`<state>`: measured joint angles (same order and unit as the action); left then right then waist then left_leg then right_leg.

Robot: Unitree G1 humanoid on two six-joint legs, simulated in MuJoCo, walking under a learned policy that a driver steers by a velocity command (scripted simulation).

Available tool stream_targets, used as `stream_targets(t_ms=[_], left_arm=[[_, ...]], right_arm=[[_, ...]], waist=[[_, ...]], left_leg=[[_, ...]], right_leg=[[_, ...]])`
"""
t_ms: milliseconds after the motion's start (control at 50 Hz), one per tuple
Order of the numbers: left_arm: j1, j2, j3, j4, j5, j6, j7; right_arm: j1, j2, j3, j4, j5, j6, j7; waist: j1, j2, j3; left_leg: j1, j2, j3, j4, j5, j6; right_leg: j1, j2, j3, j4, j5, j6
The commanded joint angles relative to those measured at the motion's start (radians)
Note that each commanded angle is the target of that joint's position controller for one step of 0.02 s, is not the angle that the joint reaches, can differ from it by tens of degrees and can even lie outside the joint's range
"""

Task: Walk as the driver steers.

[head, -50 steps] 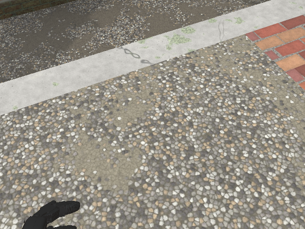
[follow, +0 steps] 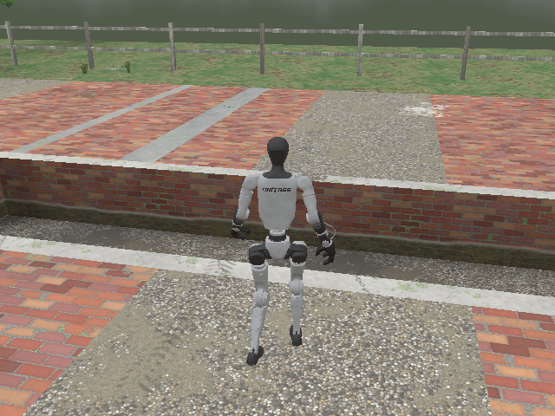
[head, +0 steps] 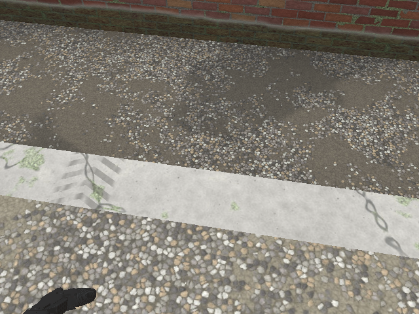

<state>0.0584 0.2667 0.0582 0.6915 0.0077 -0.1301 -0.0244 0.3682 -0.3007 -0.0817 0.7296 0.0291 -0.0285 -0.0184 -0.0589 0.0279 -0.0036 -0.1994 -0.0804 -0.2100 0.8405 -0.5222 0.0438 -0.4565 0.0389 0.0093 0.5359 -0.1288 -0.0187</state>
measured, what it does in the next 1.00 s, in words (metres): walks ahead: left foot, then right foot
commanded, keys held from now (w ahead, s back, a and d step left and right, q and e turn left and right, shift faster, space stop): w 0.46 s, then w+e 0.54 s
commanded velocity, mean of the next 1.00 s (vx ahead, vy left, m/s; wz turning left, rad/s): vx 0.50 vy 0.00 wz -0.06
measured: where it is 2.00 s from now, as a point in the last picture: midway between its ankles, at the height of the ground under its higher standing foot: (216, 219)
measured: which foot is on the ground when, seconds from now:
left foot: up 0.00-0.44, down 0.46-0.98, up 1.00-1.00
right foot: down 0.00-0.46, up 0.48-0.96, down 0.98-1.00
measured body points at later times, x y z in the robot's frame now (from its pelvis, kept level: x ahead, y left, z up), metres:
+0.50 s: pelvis +0.25 +0.05 +0.00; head +0.29 +0.06 +0.45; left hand +0.22 +0.33 -0.13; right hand +0.51 -0.16 -0.07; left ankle +0.33 +0.15 -0.72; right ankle +0.10 -0.11 -0.68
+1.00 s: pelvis +0.51 +0.03 -0.01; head +0.54 +0.02 +0.43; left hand +0.71 +0.25 -0.11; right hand +0.50 -0.25 -0.15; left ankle +0.35 +0.16 -0.68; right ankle +0.61 -0.06 -0.73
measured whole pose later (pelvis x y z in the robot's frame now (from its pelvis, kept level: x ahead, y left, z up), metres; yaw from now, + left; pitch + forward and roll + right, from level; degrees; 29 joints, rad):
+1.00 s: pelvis +0.51 +0.03 -0.01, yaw -8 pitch +1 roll +1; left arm 0.12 0.23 0.05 0.70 -0.01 0.00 -0.03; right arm 0.34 -0.26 -0.06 0.85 0.02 -0.04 -0.03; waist -0.03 -0.01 0.06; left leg -0.12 0.07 0.18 0.88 -0.49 -0.02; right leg -0.53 0.02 -0.04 0.66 -0.14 -0.11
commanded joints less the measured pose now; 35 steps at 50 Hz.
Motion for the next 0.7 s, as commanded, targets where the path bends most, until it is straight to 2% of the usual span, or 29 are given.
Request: stream_targets(t_ms=[20,40,60,80,100,120,180,260,320,380,400,420,440,460,480,500,520,540,560,580,620,660,700], left_arm=[[0.258,0.144,0.053,-0.005,-0.010,0.006,0.006],[0.216,0.125,0.042,-0.004,-0.001,0.014,0.006],[0.189,0.103,0.034,0.006,0.003,0.018,0.005],[0.178,0.092,0.027,0.013,0.009,0.017,0.006],[0.176,0.087,0.026,0.021,0.007,0.013,0.006],[0.182,0.089,0.026,0.032,0.001,0.010,0.006],[0.201,0.136,0.038,0.061,-0.011,0.005,0.008],[0.224,0.163,0.039,0.088,-0.020,0.022,0.010],[0.286,0.180,0.040,0.120,-0.032,0.036,0.007],[0.305,0.198,0.043,0.143,-0.040,0.054,0.009],[0.297,0.209,0.046,0.147,-0.043,0.060,0.012],[0.278,0.210,0.045,0.150,-0.051,0.065,0.018],[0.286,0.186,0.035,0.154,-0.045,0.067,0.021],[0.277,0.134,0.012,0.126,-0.018,0.063,0.025],[0.385,0.021,-0.025,0.105,-0.015,0.043,0.019],[0.335,0.127,0.002,0.122,-0.045,0.028,0.013],[0.256,0.163,0.015,0.092,-0.068,0.021,0.008],[0.213,0.151,0.014,0.085,-0.063,0.021,0.011],[0.199,0.140,0.017,0.083,-0.046,0.027,0.013],[0.229,0.131,0.022,0.093,-0.046,0.038,0.014],[0.250,0.086,0.016,0.102,-0.046,0.062,0.019],[0.218,0.077,0.016,0.087,-0.036,0.085,0.028],[0.195,0.068,0.016,0.079,-0.026,0.090,0.028]], right_arm=[[-0.002,-0.140,-0.015,-0.098,0.008,-0.020,-0.001],[-0.055,-0.128,-0.014,-0.105,-0.006,-0.017,-0.003],[-0.094,-0.112,-0.013,-0.117,-0.017,-0.020,0.001],[-0.093,-0.093,-0.012,-0.122,-0.012,-0.020,0.008],[-0.084,-0.075,-0.009,-0.120,-0.006,-0.018,0.012],[-0.082,-0.058,-0.005,-0.119,-0.005,-0.016,0.015],[-0.148,-0.030,0.010,-0.141,-0.019,-0.018,0.018],[-0.264,-0.005,0.028,-0.155,-0.017,-0.037,0.037],[-0.338,-0.013,0.027,-0.173,-0.006,-0.043,0.046],[-0.376,-0.032,0.019,-0.195,-0.005,-0.045,0.056],[-0.348,-0.044,0.012,-0.191,-0.008,-0.045,0.058],[-0.268,-0.057,0.001,-0.169,-0.011,-0.044,0.054],[-0.124,-0.107,-0.026,-0.120,-0.017,-0.041,0.046],[0.058,-0.184,-0.049,-0.089,-0.028,-0.035,0.032],[0.083,-0.264,-0.059,-0.080,-0.032,-0.031,0.033],[0.092,-0.163,-0.036,-0.074,-0.021,-0.030,0.034],[0.034,-0.128,-0.021,-0.071,-0.020,-0.029,0.033],[-0.028,-0.096,-0.011,-0.073,-0.023,-0.030,0.034],[-0.080,-0.066,-0.003,-0.072,-0.027,-0.033,0.036],[-0.112,-0.051,-0.001,-0.073,-0.035,-0.041,0.035],[-0.126,-0.048,-0.007,-0.053,-0.036,-0.062,0.034],[-0.112,-0.059,-0.011,-0.025,-0.043,-0.081,0.027],[-0.092,-0.066,-0.015,0.002,-0.048,-0.086,0.018]], waist=[[0.144,-0.179,-0.141],[0.130,-0.108,-0.075],[0.115,-0.096,-0.020],[0.091,-0.121,-0.005],[0.080,-0.138,-0.003],[0.073,-0.139,-0.004],[0.074,-0.109,0.012],[0.111,-0.100,0.025],[0.141,-0.108,0.038],[0.130,-0.113,0.054],[0.105,-0.118,0.040],[0.048,-0.118,-0.004],[-0.015,-0.099,-0.097],[-0.084,0.007,-0.242],[-0.017,0.265,-0.346],[-0.060,0.157,-0.323],[-0.051,0.123,-0.175],[-0.022,0.061,-0.106],[0.007,0.056,-0.050],[0.040,0.074,-0.030],[0.065,0.064,-0.012],[0.071,0.039,0.015],[0.069,0.029,0.021]], left_leg=[[-0.615,0.079,0.024,0.468,0.040,-0.021],[-0.581,0.109,0.055,0.452,0.113,-0.025],[-0.559,0.129,0.056,0.403,0.159,-0.027],[-0.513,0.150,0.058,0.367,0.186,-0.024],[-0.484,0.157,0.070,0.331,0.196,-0.024],[-0.474,0.158,0.083,0.297,0.197,-0.026],[-0.506,0.175,0.111,0.147,0.268,-0.041],[-0.436,0.173,0.176,-0.095,0.469,-0.043],[-0.385,0.150,0.207,-0.200,0.507,-0.039],[-0.367,0.132,0.216,-0.271,0.433,-0.005],[-0.313,0.117,0.229,-0.299,0.412,0.011],[-0.186,0.090,0.254,-0.352,0.434,0.036],[0.032,0.074,0.262,-0.369,0.464,0.065],[0.328,0.260,0.053,-0.336,0.507,0.132],[0.591,0.483,-0.395,-0.444,0.336,0.285],[0.555,0.475,-0.450,-0.502,0.188,0.272],[0.435,0.443,-0.303,-0.521,0.206,0.235],[0.314,0.400,-0.199,-0.547,0.239,0.208],[0.207,0.365,-0.123,-0.586,0.275,0.192],[0.123,0.344,-0.059,-0.623,0.321,0.177],[0.047,0.342,0.022,-0.677,0.402,0.184],[0.025,0.342,0.101,-0.696,0.510,0.182],[0.055,0.334,0.179,-0.680,0.609,0.167]], right_leg=[[0.658,-0.411,0.632,-0.249,-0.416,-0.195],[0.540,-0.366,0.503,-0.258,-0.292,-0.172],[0.445,-0.325,0.415,-0.279,-0.180,-0.170],[0.385,-0.295,0.347,-0.300,-0.109,-0.164],[0.356,-0.276,0.301,-0.321,-0.069,-0.168],[0.344,-0.270,0.266,-0.336,-0.029,-0.178],[0.346,-0.286,0.199,-0.376,0.092,-0.210],[0.340,-0.243,0.072,-0.385,0.176,-0.182],[0.371,-0.252,0.048,-0.367,0.190,-0.169],[0.448,-0.296,0.063,-0.323,0.249,-0.152],[0.462,-0.300,0.056,-0.283,0.327,-0.142],[0.457,-0.283,0.023,-0.191,0.465,-0.124],[0.405,-0.232,-0.023,-0.016,0.549,-0.098],[0.203,-0.180,-0.068,0.290,0.290,-0.051],[-0.171,-0.009,-0.029,0.625,-0.405,0.005],[-0.287,-0.047,0.097,0.739,-0.469,-0.006],[-0.352,-0.084,0.083,0.766,-0.399,-0.013],[-0.332,-0.126,0.069,0.730,-0.313,-0.014],[-0.302,-0.151,0.073,0.678,-0.246,-0.008],[-0.234,-0.173,0.090,0.646,-0.194,-0.005],[-0.191,-0.174,0.093,0.620,-0.137,0.011],[-0.228,-0.165,0.119,0.568,-0.053,0.028],[-0.263,-0.155,0.136,0.481,0.060,0.033]])
Keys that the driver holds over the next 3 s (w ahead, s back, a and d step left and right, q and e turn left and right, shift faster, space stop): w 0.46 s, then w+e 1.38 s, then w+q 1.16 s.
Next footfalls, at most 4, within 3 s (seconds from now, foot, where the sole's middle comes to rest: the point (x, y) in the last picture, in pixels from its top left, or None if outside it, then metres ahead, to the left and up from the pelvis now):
0.46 left None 0.37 0.16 -0.76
0.98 right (228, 262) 0.65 -0.07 -0.76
1.44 left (179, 203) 0.89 0.10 -0.76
1.84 right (250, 213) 0.83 -0.16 -0.76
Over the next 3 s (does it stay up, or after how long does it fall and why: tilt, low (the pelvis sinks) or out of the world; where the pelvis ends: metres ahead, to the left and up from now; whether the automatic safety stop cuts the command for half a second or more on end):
stays up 0.82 -0.08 -0.02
